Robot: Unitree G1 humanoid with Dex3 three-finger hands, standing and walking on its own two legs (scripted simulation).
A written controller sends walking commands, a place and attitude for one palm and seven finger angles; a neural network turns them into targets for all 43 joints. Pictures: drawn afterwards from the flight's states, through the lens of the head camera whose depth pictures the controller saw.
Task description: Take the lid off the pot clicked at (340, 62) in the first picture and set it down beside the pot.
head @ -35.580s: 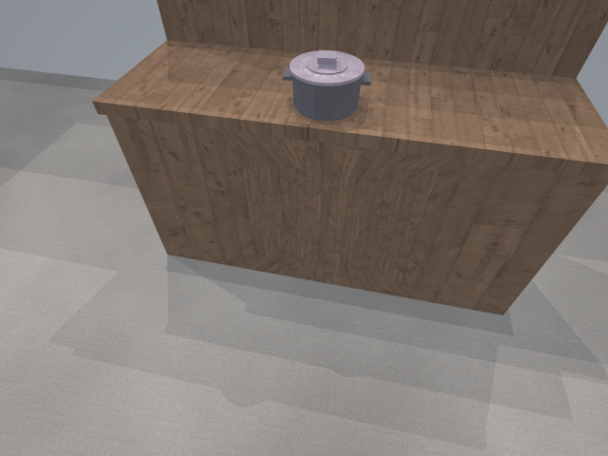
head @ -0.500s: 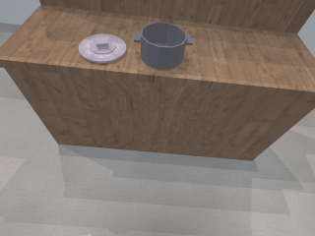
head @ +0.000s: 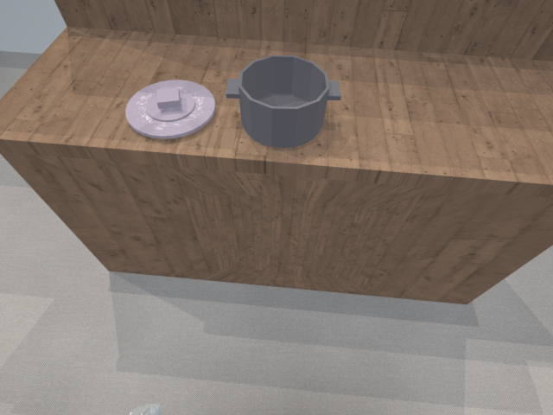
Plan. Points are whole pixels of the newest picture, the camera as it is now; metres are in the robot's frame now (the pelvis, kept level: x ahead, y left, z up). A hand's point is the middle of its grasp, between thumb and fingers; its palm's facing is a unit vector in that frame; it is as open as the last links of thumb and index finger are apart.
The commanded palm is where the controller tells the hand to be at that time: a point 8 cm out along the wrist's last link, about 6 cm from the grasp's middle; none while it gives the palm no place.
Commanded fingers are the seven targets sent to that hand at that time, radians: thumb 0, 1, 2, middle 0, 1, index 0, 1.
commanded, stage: stop stepping back and stand still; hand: left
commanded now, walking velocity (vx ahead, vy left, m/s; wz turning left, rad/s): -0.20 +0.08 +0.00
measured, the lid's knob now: (168, 97) +0.71 +0.26 +0.01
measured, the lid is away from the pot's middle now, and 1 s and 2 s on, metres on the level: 0.25 0.25 0.25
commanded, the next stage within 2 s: let the arm hang, fingers relaxed in 0.36 s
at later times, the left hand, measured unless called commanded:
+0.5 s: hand out of the picture +0.09 +0.18 -0.17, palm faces +0.01 -0.97 -0.22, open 7.3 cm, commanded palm none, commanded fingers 0.00 0.90 0.90 -0.20 -0.30 -0.20 -0.30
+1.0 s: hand out of the picture +0.05 +0.17 -0.17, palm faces +0.03 -0.98 -0.20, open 7.2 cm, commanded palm none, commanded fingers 0.00 0.90 0.90 -0.20 -0.30 -0.20 -0.30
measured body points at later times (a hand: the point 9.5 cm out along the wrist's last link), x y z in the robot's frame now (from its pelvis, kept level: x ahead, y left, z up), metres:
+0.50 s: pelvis +0.02 +0.00 +0.00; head +0.07 +0.00 +0.45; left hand +0.09 +0.24 -0.15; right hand +0.03 -0.23 -0.15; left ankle -0.04 +0.10 -0.73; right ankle -0.02 -0.13 -0.73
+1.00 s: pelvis +0.01 -0.01 +0.01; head +0.04 +0.00 +0.46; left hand +0.05 +0.22 -0.15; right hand -0.01 -0.22 -0.15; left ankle -0.04 +0.10 -0.73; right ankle -0.02 -0.13 -0.73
